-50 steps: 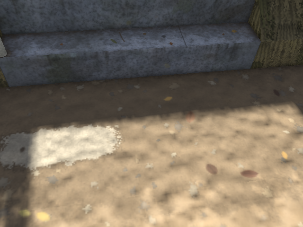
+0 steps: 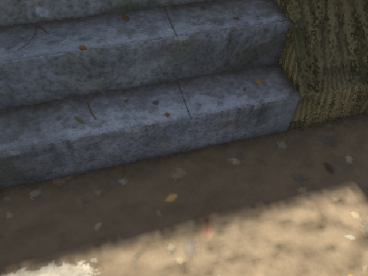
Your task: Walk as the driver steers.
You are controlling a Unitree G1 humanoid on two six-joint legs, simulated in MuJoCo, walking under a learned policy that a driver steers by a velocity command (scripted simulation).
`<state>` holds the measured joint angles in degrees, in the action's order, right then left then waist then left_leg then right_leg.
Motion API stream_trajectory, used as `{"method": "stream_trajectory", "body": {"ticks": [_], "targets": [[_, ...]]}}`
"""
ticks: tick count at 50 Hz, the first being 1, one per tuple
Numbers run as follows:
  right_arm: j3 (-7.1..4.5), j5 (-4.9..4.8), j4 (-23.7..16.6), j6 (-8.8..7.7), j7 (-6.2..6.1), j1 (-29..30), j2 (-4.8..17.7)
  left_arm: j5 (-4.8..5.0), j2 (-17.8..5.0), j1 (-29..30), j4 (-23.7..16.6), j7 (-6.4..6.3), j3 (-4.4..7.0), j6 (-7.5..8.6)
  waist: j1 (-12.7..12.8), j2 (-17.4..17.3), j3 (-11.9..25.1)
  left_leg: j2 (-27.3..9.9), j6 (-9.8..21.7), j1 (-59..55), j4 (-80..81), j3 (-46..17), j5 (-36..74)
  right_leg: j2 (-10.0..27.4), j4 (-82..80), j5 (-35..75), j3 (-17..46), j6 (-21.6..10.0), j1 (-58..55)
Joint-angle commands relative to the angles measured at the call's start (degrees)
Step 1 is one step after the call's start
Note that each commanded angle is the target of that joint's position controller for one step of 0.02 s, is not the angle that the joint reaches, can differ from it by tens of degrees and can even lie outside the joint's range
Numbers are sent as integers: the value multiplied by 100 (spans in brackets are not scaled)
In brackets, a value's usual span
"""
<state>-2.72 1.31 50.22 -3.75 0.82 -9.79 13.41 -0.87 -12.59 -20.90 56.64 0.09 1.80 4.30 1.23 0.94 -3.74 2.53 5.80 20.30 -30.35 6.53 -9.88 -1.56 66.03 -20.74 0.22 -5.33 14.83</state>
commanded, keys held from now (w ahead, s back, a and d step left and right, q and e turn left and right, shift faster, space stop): w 0.48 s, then w+q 0.52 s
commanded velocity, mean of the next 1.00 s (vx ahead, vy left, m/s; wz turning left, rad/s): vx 0.50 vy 0.00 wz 0.18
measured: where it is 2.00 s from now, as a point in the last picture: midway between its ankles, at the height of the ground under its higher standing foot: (174, 202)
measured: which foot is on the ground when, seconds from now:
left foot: down 0.00-0.46, up 0.48-0.98, down 1.00-1.00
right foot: up 0.00-0.44, down 0.46-0.98, up 1.00-1.00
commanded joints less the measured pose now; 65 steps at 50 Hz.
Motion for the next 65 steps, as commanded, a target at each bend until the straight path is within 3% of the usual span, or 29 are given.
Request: {"method": "stream_trajectory", "body": {"ticks": [1,4,7,12,17,20,22,23,24,25,26,27,29,31,34,39,44,47,49,50,51,52,53,55,56,58,61,64,65], "targets": [[-65,-59,90,-109,-19,-600,317,-112,-420,-170,-301,59,102,-26,-5,-365,252,-1623,682,-1190,1994,-2093,341,586,175,510,269,26,1412],[-75,-89,335,-233,-27,-983,414,-142,-243,-27,-304,137,77,-166,85,-342,178,-1451,697,-1017,2214,-1580,916,660,-157,707,96,182,1456],[-78,-107,502,-241,-37,-1322,491,-143,-292,782,-553,160,76,-215,-49,-343,-111,-1334,658,-1191,2436,-1306,1084,815,-815,1321,-80,346,2138],[-33,-100,685,-239,-59,-1762,459,-64,-184,1894,-876,177,-3,-175,-338,-403,-201,-1176,491,-1609,2405,-944,1715,674,-2375,2150,-348,435,2191],[-36,-20,891,-210,-138,-2105,505,-58,-276,2526,-1099,166,-3,-130,-484,-467,-310,-1452,542,-2456,2126,-935,2331,497,-3157,1979,-419,247,2183],[-61,9,922,-177,-190,-1889,592,-55,-386,2179,-1046,136,59,-49,-200,-525,-143,-1548,417,-2714,1477,-817,3791,235,-3528,1325,-508,-22,1451],[-64,-4,921,-137,-179,-1710,639,-97,-579,699,-545,45,192,41,428,-412,647,-1312,245,-2412,-224,-584,4557,-77,-4017,1326,-616,-301,-369],[-14,-61,774,-150,-160,-1642,533,-228,-948,-315,-295,-27,315,89,782,-87,1295,-1073,151,-1340,-1709,-418,3097,778,-4058,936,290,-575,-1851],[112,-323,645,-148,-85,-2325,-103,-314,-1550,-832,-221,-41,483,69,551,1306,2099,-8,-151,890,-4117,-66,-778,2587,-4493,451,3224,-1484,-3621],[-48,-171,742,-143,-128,-2009,490,-97,-1223,-381,-269,8,434,-14,485,506,1907,-12,-19,1472,-4652,-898,-1780,2505,-5025,217,3766,-1381,-3201],[-71,-164,573,-154,-109,-1478,485,-23,-942,306,-374,28,350,-6,251,292,979,-357,28,1636,-4523,-1004,-1209,2283,-5150,295,2651,-1135,-2292],[-50,-167,531,-170,-81,-1245,387,-39,-598,615,-382,56,259,47,95,37,572,-562,31,1435,-4187,-1001,-819,2053,-5393,840,2014,-930,-1567],[-54,-9,596,-16,-26,-1314,209,-21,-266,698,-231,10,152,139,-210,176,211,-757,-52,928,-3696,-995,-575,1621,-5653,1510,1022,-503,-731],[-54,37,603,109,52,-1343,85,-7,-313,458,-77,0,148,259,-317,223,198,-738,-121,806,-3589,-924,-420,1522,-5767,2003,590,-401,-565],[-69,47,406,193,112,-771,108,18,-501,286,15,-36,172,342,-326,220,32,-858,-210,1382,-3271,-834,147,1454,-5961,2189,65,-341,-631],[-17,-18,55,122,169,376,67,12,-442,-11,118,-86,97,333,-108,188,-189,-769,-286,1612,-1754,-497,1048,1269,-5993,2953,-674,-174,-919],[56,11,-206,88,170,1054,52,8,-621,-384,289,-209,113,305,51,257,-149,-505,-79,1268,-544,59,891,1429,-5581,4263,-1116,-101,-1704],[-10,59,-94,85,115,559,225,-31,-828,-194,260,-285,175,235,-233,478,248,-66,285,680,-357,249,40,1584,-4438,6371,-1284,-96,-2187],[-112,82,179,-9,39,-418,381,-34,-943,-37,159,-271,208,128,-638,435,800,295,603,-332,153,298,-105,1542,-2643,6595,-1359,-72,-2076],[-256,192,384,-55,-7,-1249,741,-2,-925,101,37,-228,194,123,-1045,204,1228,-149,909,-1608,459,-409,77,1430,-1183,5128,-1352,78,-1053],[-495,228,316,-16,-83,-1375,1551,123,-294,-226,-305,-102,54,177,-692,-1452,1651,-1903,1874,-3537,445,-3069,979,395,1050,404,-1393,400,1572],[-492,57,344,66,-67,-1379,1521,-16,-700,341,-388,-65,126,242,-756,-819,1865,-2131,2061,-3630,1217,-4402,737,-42,1752,-771,-99,385,2489],[-453,-37,259,95,-71,-897,1368,-16,-658,664,-506,-14,104,304,-559,-413,1090,-2013,1793,-2891,1456,-3533,463,446,1341,-88,222,340,2706],[-314,-145,197,61,-68,-383,815,-46,-681,753,-482,-29,117,286,-174,119,337,-1544,1320,-1687,1728,-2663,1688,717,390,426,139,449,2168],[-258,-186,220,20,-77,-294,695,-157,-639,716,-517,-57,97,173,-39,82,341,-1305,1194,-1386,1708,-2318,2283,749,104,443,142,555,1814],[-239,-148,163,-68,-54,-214,792,-265,-439,650,-592,-69,38,-5,113,31,626,-1012,1066,-1078,1407,-1806,3941,596,-165,428,-9,697,1405],[-283,-114,148,-50,-55,-369,994,-195,-358,1040,-812,-105,-32,-39,27,-330,767,-658,723,-866,1175,-1507,4533,344,-1282,687,-279,811,1158],[-276,-120,118,-11,-96,-527,971,-127,-408,1625,-1036,-178,-87,-53,-226,-580,885,-640,392,-1072,1059,-1668,4124,276,-2283,1144,-296,785,1098],[-247,-44,150,-16,-133,-591,828,-66,-259,1342,-919,-229,-138,-74,-226,-889,1151,-760,404,-1118,987,-1689,4031,230,-2088,1206,-334,754,817]]}}
Next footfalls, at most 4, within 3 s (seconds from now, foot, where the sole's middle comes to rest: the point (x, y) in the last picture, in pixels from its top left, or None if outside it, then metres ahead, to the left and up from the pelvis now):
0.46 right None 0.42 -0.11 -0.77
1.00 left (172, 223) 0.66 0.08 -0.77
1.44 right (195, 184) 0.83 -0.01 -0.77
1.78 left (142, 204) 0.73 0.19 -0.77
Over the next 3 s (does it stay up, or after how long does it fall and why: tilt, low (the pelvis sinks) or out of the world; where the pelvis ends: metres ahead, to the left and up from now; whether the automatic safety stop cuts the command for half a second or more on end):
stays up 0.76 0.09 0.02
